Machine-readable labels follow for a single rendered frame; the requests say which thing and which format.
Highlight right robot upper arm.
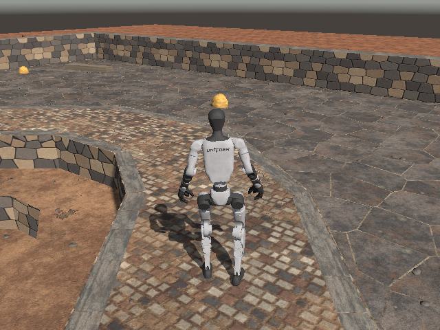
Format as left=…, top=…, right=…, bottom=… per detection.
left=232, top=137, right=253, bottom=175

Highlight left robot upper arm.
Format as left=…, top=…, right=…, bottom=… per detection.
left=186, top=139, right=204, bottom=177

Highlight right robot hand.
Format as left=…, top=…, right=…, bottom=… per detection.
left=248, top=184, right=264, bottom=200

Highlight left robot hand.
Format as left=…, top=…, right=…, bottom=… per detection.
left=178, top=189, right=194, bottom=203

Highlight left robot forearm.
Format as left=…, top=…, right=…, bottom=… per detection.
left=179, top=167, right=193, bottom=192

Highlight right robot forearm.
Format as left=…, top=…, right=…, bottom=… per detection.
left=247, top=164, right=262, bottom=188

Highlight robot left thigh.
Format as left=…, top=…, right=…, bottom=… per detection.
left=197, top=192, right=212, bottom=237

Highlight humanoid robot head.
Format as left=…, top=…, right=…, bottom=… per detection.
left=206, top=109, right=230, bottom=142

